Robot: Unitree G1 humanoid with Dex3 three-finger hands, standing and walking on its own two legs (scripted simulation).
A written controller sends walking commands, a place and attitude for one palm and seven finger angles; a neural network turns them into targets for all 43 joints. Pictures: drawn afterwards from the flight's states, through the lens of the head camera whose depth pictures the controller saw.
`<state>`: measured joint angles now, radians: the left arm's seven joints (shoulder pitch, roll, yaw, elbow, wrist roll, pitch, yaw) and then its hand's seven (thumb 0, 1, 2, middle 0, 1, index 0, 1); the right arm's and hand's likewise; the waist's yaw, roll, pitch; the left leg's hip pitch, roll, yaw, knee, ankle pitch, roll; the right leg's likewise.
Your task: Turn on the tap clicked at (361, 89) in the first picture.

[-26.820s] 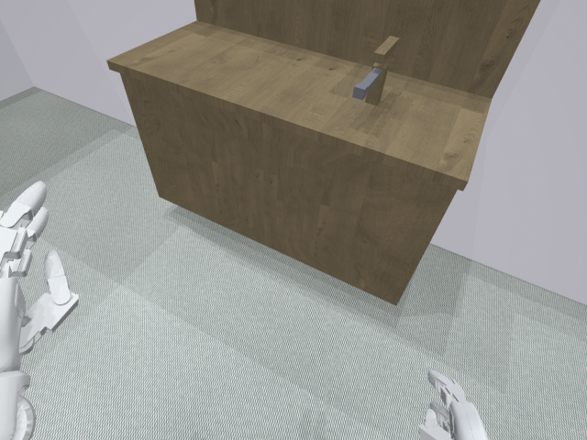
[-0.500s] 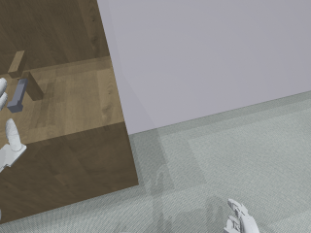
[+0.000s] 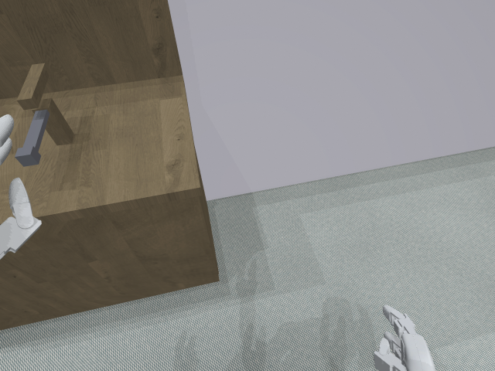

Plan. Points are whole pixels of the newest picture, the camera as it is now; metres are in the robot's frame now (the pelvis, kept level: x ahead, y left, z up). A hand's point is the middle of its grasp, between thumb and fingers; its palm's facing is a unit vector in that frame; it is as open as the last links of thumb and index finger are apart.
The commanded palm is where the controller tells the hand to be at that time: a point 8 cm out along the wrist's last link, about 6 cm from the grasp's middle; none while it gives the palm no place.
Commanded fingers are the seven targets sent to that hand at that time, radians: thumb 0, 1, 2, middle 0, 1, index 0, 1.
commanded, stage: come to a stop and stand still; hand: left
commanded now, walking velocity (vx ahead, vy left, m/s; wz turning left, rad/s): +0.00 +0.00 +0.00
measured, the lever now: (28, 156) +0.44 +0.48 +0.05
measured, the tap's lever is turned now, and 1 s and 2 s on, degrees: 0 0 0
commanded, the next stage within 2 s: look again from close up in 1.72 s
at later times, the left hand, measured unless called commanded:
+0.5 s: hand out of the picture +0.20 +0.37 +0.19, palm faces +0.40 -0.86 -0.32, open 7.4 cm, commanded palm +0.12 +0.39 +0.18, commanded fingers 0.00 0.90 0.90 -0.20 -0.30 -0.20 -0.30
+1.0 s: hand out of the picture +0.09 +0.46 +0.17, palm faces +0.37 -0.89 -0.27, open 7.4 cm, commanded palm +0.04 +0.49 +0.18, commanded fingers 0.00 0.90 0.90 -0.20 -0.30 -0.20 -0.30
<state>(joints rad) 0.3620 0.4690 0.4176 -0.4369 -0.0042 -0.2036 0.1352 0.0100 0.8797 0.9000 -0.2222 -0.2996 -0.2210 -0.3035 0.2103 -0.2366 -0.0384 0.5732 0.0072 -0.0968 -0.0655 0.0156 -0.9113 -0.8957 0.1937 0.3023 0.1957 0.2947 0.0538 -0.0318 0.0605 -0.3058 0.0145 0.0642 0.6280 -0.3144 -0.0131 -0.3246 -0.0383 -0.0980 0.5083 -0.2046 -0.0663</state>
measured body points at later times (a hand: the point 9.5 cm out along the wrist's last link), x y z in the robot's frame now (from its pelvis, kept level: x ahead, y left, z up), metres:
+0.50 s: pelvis -0.06 +0.12 +0.00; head -0.02 +0.16 +0.44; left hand +0.17 +0.41 +0.21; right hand +0.11 -0.09 -0.07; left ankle -0.04 +0.13 -0.74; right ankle -0.08 -0.03 -0.74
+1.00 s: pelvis -0.14 +0.22 -0.04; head -0.12 +0.28 +0.40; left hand +0.06 +0.51 +0.18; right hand +0.04 -0.02 -0.08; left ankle -0.11 +0.37 -0.74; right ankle -0.11 +0.03 -0.74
